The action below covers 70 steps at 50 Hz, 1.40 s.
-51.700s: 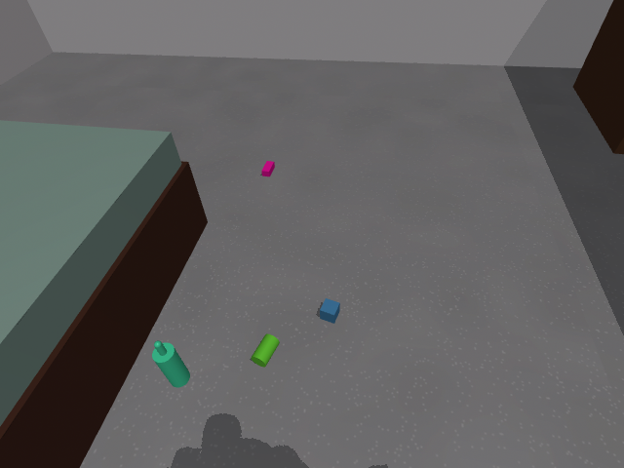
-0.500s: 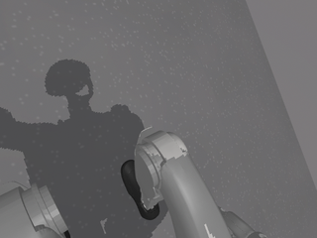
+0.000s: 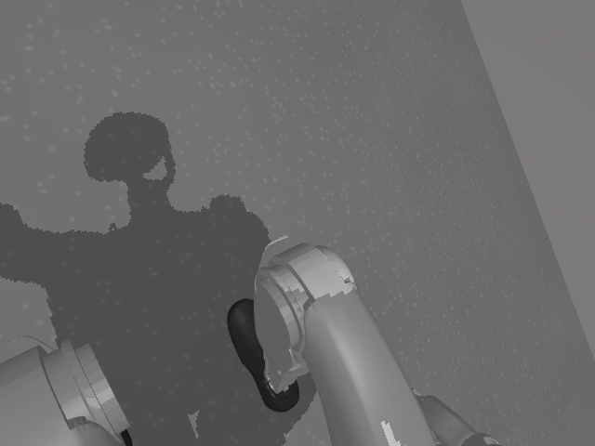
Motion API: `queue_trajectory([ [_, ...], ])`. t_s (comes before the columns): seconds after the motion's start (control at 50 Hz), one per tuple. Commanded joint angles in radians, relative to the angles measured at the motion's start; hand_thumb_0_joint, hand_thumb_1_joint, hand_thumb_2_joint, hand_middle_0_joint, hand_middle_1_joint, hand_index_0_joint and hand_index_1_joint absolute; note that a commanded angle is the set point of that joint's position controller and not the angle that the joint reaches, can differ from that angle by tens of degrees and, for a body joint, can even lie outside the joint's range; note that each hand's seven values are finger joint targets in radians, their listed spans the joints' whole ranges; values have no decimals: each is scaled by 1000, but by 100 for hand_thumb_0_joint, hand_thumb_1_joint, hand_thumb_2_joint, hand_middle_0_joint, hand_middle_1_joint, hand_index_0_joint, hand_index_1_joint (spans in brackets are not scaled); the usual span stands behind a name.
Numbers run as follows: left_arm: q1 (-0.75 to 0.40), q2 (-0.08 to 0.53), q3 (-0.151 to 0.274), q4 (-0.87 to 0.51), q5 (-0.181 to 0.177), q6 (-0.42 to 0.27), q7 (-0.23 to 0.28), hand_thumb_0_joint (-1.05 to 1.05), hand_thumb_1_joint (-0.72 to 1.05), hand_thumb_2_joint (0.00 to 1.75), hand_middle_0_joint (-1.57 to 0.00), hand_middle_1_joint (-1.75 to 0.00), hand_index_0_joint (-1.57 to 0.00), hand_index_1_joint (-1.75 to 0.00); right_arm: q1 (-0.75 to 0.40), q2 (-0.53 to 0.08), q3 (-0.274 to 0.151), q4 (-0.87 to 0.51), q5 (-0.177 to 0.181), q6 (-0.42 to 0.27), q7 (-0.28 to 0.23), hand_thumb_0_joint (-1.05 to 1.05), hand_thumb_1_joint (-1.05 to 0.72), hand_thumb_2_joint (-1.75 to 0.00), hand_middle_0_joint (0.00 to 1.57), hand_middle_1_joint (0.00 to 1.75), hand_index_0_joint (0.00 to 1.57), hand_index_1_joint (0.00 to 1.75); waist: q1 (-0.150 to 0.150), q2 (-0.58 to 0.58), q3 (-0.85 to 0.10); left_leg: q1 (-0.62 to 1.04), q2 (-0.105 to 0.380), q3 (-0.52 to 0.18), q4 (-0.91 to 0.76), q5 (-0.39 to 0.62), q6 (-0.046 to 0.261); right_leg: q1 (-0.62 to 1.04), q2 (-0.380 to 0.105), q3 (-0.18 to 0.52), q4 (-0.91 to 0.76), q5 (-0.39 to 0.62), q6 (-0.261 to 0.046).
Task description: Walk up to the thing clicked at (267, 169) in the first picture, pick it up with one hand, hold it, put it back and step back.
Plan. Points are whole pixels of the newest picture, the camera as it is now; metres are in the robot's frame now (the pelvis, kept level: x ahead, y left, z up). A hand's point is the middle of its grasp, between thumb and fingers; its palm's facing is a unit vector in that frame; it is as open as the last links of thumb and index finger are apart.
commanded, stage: close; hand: left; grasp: from above
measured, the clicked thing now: out of the picture +0.48 +0.38 -0.29
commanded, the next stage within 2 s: settle in 0.28 s
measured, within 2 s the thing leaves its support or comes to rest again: leaves its support in 0.62 s
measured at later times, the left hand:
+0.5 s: hand out of the picture +0.46 +0.37 -0.24, palm faces -0.44 -0.12 -0.89, open 7.0 cm
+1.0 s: hand out of the picture +0.47 +0.40 -0.17, palm faces -0.43 -0.09 -0.90, open 7.0 cm
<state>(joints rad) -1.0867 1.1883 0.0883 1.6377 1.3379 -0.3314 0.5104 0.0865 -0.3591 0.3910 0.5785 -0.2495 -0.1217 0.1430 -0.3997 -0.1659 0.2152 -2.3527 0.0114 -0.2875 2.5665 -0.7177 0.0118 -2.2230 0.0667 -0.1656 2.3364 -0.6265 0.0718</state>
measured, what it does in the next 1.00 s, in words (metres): stands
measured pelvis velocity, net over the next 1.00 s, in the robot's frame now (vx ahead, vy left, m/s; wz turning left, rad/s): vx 0.00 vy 0.00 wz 0.03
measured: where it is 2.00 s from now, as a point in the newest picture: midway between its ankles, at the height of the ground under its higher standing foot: (202, 423)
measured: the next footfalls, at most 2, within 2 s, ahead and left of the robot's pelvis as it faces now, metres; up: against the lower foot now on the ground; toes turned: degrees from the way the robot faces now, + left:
none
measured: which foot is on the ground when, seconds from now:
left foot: down 0.00-1.00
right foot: down 0.00-1.00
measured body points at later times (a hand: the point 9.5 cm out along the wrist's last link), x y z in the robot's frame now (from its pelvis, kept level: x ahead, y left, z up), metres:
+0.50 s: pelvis +0.00 +0.00 +0.00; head +0.28 +0.15 +0.31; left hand +0.48 +0.38 -0.19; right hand +0.07 -0.25 -0.05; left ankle +0.06 +0.12 -0.27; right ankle +0.13 -0.13 -0.27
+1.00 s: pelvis +0.00 +0.00 +0.02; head +0.26 +0.15 +0.35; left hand +0.48 +0.40 -0.12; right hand +0.09 -0.26 -0.04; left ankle +0.06 +0.12 -0.27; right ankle +0.13 -0.13 -0.27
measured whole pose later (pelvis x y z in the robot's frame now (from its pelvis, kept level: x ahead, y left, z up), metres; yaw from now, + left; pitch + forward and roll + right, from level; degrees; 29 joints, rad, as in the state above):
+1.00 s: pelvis +0.00 +0.00 +0.02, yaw +2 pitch +31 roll -17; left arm -1.03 1.07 0.10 1.34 1.27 -0.25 0.25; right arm 0.15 -0.37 0.25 0.54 -0.19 -0.03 0.14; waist -0.33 -0.06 0.11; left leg -2.36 0.00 -0.24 2.49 -0.70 0.03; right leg -2.22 0.03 -0.14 2.29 -0.64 0.05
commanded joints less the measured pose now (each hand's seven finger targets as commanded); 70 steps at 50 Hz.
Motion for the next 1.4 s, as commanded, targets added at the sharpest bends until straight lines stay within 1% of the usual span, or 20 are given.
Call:
queue_trajectory([
  [0.0, -254, 244, 15, -127, -14, 7, 50, 0, 66, 19, -92, -37, -98, -31, 188, -346, -117, 37, 3, 1, -14, 0, -89, -90, 20, 30, 20, 30, -63, 608, -628, 533, 53, 77, -280, 258, -19, 299, 23, -132, -164, 224, -87],
  [0.04, -217, 234, 6, -83, -12, 23, 42, 0, 68, 20, -96, -34, -100, -29, 181, -334, -109, 34, 12, -8, -9, 0, -89, -90, 20, 30, 20, 30, -59, 604, -597, 521, 52, 82, -281, 252, -18, 286, 21, -123, -161, 216, -88],
  [0.08, -256, 269, 27, -137, -9, 24, 47, 0, 67, 20, -96, -33, -100, -29, 185, -336, -111, 37, 9, -3, -10, 0, -89, -90, 20, 30, 20, 30, -51, 641, -662, 561, 57, 81, -283, 295, -23, 316, 22, -121, -163, 245, -88],
  [0.1, -228, 247, 12, -94, -9, 34, 40, 0, 70, 18, -98, -32, -102, -27, 176, -346, -117, 24, 11, -7, -11, 0, -89, -90, 20, 30, 20, 30, -56, 616, -629, 534, 51, 86, -270, 281, -19, 292, 20, -120, -159, 233, -92],
  [0.22, -214, 240, 23, -100, -23, 38, 17, 0, 76, 19, -102, -31, -107, -27, 179, -350, -124, 26, 16, -5, -6, 0, -89, -90, 20, 30, 20, 30, -54, 605, -598, 522, 50, 82, -276, 275, -25, 271, 14, -121, -166, 217, -94],
  [0.36, -227, 261, 28, -137, -22, 25, -3, 0, 82, 18, -108, -29, -112, -24, 191, -348, -121, 22, 13, 6, -11, 0, -89, -90, 20, 30, 20, 30, -54, 616, -651, 559, 52, 83, -277, 293, -21, 310, 17, -118, -170, 227, -91],
  [0.44, -215, 266, 38, -121, -28, 23, -7, 0, 69, 11, -102, -25, -108, -20, 189, -344, -109, 22, 10, 13, -13, 0, -91, -90, 20, 30, 20, 30, -56, 606, -623, 522, 50, 85, -269, 284, -19, 306, 17, -121, -175, 225, -93],
  [0.54, -284, 304, 58, -250, -34, 25, -24, 0, 67, 12, -102, -24, -107, -20, 193, -359, -136, 8, 13, 20, -19, 0, -91, -90, 20, 30, 20, 30, -35, 659, -715, 585, 51, 94, -273, 327, -23, 332, 16, -114, -179, 255, -98],
  [0.56, -227, 303, 65, -186, -23, 33, -25, 0, 67, 13, -103, -23, -107, -19, 201, -356, -133, 7, 12, 23, -19, 0, -91, -90, 20, 30, 20, 30, -38, 654, -687, 581, 49, 96, -272, 321, -21, 323, 14, -114, -180, 244, -99],
  [0.62, -289, 285, 55, -284, -27, 24, -36, 0, 69, 12, -104, -23, -108, -18, 206, -350, -146, -2, 14, 27, -19, 0, -91, -90, 20, 30, 20, 30, -35, 672, -710, 581, 46, 98, -283, 312, -25, 329, 16, -116, -182, 245, -101],
  [0.72, -217, 283, 88, -293, -21, 50, -81, 0, 74, 18, -109, -24, -112, -21, 227, -351, -182, -1, 24, 41, -17, 0, -91, -90, 20, 30, 20, 30, -4, 698, -717, 613, 45, 100, -298, 334, -33, 285, 8, -108, -189, 231, -107],
  [0.8, -246, 200, 63, -405, -51, 61, -143, 0, 83, 18, -115, -24, -119, -20, 219, -332, -208, -21, 38, 54, -13, 0, -91, -90, 20, 30, 20, 30, 11, 713, -753, 611, 36, 112, -311, 338, -31, 286, 0, -98, -209, 241, -114],
  [0.84, -213, 214, 80, -414, -57, 68, -173, 0, 86, 18, -117, -22, -121, -19, 235, -339, -227, -17, 48, 68, -16, 0, -91, -90, 20, 30, 20, 30, 22, 698, -773, 618, 35, 112, -323, 346, -29, 284, -4, -92, -210, 239, -115],
  [0.86, -222, 176, 59, -453, -66, 69, -191, 0, 86, 17, -116, -23, -120, -19, 239, -323, -230, -21, 52, 72, -13, 0, -91, -90, 20, 30, 20, 30, 24, 697, -796, 618, 33, 120, -323, 355, -24, 306, -3, -86, -217, 253, -111],
  [0.88, -171, 155, 64, -395, -69, 78, -205, 0, 87, 16, -116, -22, -121, -18, 245, -334, -245, -15, 56, 83, -16, 0, -90, -90, 20, 30, 20, 30, 28, 651, -780, 604, 28, 115, -327, 346, -22, 281, -3, -92, -217, 242, -115],
  [0.9, -214, 111, 34, -460, -79, 74, -224, 0, 88, 14, -117, -22, -122, -17, 249, -323, -247, -22, 61, 86, -14, 0, -90, -90, 20, 30, 20, 30, 15, 658, -758, 580, 23, 118, -329, 338, -22, 281, -9, -84, -226, 243, -117],
  [0.96, -205, 92, 25, -471, -96, 76, -262, 0, 84, 12, -116, -18, -120, -14, 245, -311, -266, -37, 81, 105, -21, 0, -90, -90, 20, 30, 20, 30, 40, 611, -770, 566, 16, 118, -364, 264, -14, 258, -9, -77, -231, 189, -118],
  [1.02, -249, 76, 18, -541, -105, 68, -287, 0, 84, 11, -117, -16, -121, -13, 262, -301, -276, -24, 90, 119, -27, 0, -91, -90, 20, 30, 20, 30, 53, 637, -801, 610, 9, 116, -383, 276, -19, 241, -15, -70, -227, 197, -121],
  [1.2, -293, 47, 15, -546, -90, 63, -302, 0, 80, 11, -115, -15, -118, -12, 267, -261, -294, -20, 108, 152, -37, 0, -91, -90, 20, 30, 20, 30, 59, 611, -849, 603, -5, 156, -398, 255, -5, 247, -22, -41, -250, 192, -118],
  [1.38, -300, 32, 11, -538, -107, 81, -317, 0, 77, 7, -114, -22, -119, -17, 281, -245, -305, -22, 121, 171, -53, 0, -94, -92, 20, 30, 20, 30, 69, 572, -885, 577, -14, 183, -421, 233, 6, 287, -26, -26, -280, 178, -116],
])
